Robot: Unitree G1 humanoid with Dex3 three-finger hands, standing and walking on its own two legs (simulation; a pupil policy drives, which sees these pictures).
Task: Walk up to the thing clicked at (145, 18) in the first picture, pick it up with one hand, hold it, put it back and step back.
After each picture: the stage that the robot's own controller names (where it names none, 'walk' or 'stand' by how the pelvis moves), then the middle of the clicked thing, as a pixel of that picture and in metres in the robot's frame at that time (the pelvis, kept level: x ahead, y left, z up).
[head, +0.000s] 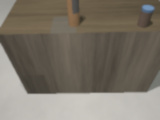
stand; (145, 16) +0.85 -0.37 -0.02
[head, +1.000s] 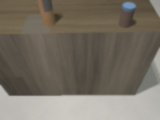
rise first; (126, 15) +0.77 -0.22 +0.01
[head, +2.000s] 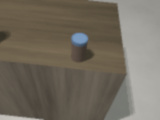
rise first; (79, 48) +0.53 +0.07 +0.01
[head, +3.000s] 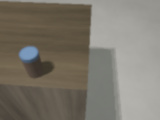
stand; (32, 63) +0.44 +0.22 +0.01
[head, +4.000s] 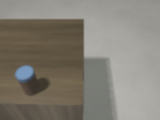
stand; (28, 81) +0.41 +0.23 -0.03
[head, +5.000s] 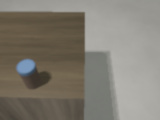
stand; (29, 75) +0.42 +0.22 -0.02
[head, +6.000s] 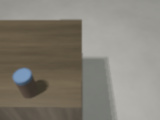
stand; (26, 83) +0.39 +0.23 -0.03
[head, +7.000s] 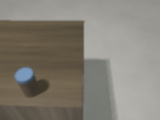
stand; (28, 83) +0.40 +0.23 -0.03
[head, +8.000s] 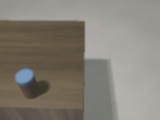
stand; (28, 84) +0.39 +0.23 -0.03
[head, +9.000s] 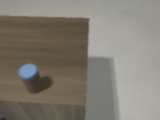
rise first; (31, 79) +0.41 +0.22 -0.02
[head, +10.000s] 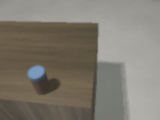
go down; (39, 80) +0.41 +0.21 -0.02
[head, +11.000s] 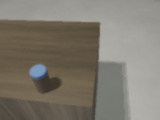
go down; (41, 79) +0.41 +0.21 -0.02
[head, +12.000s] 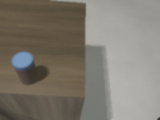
go down; (26, 69) +0.42 +0.19 +0.00
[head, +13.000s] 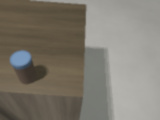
go down; (24, 68) +0.42 +0.20 +0.01
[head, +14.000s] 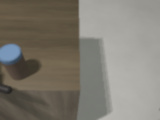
close in; (15, 63) +0.42 +0.21 +0.04
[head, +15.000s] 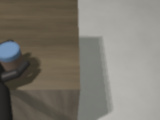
close; (13, 61) +0.42 +0.21 +0.05
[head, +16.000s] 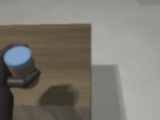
lift; (23, 69) +0.33 +0.18 +0.17
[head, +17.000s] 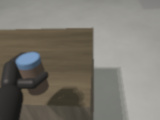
lift; (33, 74) +0.33 +0.16 +0.15
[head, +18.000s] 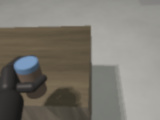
hold; (31, 77) +0.32 +0.17 +0.13
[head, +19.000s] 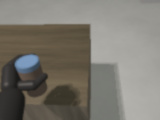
hold; (32, 76) +0.33 +0.17 +0.12
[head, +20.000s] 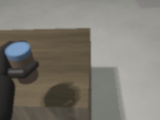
crouch; (23, 63) +0.35 +0.19 +0.17
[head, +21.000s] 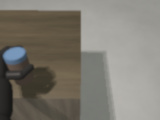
lower; (19, 66) +0.40 +0.21 +0.07
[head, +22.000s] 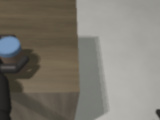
lower; (13, 57) +0.43 +0.21 +0.05
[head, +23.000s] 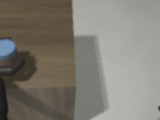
lower; (9, 59) +0.43 +0.21 +0.05
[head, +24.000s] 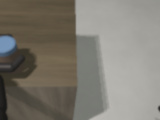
lower; (9, 56) +0.44 +0.21 +0.05
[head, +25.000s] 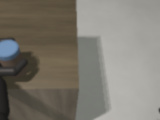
loosen; (12, 60) +0.43 +0.21 +0.05
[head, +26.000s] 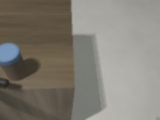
withdraw; (12, 63) +0.41 +0.20 +0.05
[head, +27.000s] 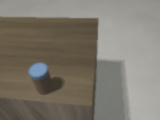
sink last; (41, 79) +0.39 +0.19 +0.02
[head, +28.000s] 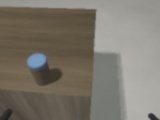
stand; (40, 70) +0.41 +0.19 +0.03
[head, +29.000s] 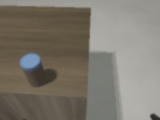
stand; (34, 71) +0.40 +0.19 +0.04
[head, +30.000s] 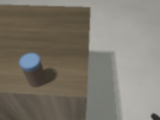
stand; (33, 70) +0.40 +0.19 +0.04
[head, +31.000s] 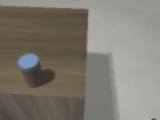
stand; (32, 71) +0.40 +0.19 +0.04
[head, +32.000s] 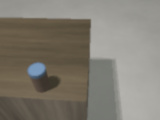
stand; (39, 78) +0.42 +0.19 -0.02
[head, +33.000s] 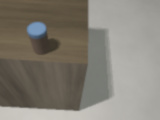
walk; (39, 39) +0.51 +0.17 +0.01
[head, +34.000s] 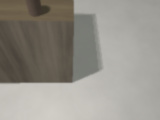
walk; (33, 2) +0.74 +0.26 +0.00
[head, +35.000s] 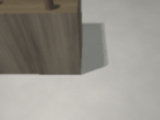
stand; (48, 0) +1.04 +0.25 +0.00
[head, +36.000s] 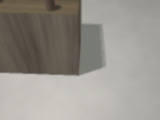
stand; (49, 1) +1.04 +0.23 -0.02
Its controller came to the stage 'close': yes
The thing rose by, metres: 0.23
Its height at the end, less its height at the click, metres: +0.00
